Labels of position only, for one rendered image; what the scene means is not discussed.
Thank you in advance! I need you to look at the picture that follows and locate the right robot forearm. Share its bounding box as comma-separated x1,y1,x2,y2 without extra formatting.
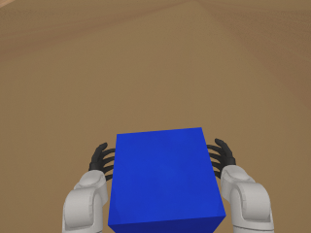
221,165,274,233

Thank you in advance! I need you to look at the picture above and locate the carton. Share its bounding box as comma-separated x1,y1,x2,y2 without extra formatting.
108,127,226,233

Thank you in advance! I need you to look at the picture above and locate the left robot hand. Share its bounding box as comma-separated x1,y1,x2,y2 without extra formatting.
88,143,116,181

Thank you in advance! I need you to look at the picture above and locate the left robot forearm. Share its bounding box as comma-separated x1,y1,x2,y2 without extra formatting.
61,170,109,233

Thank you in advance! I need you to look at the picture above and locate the right robot hand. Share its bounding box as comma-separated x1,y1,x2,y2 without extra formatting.
206,138,236,179

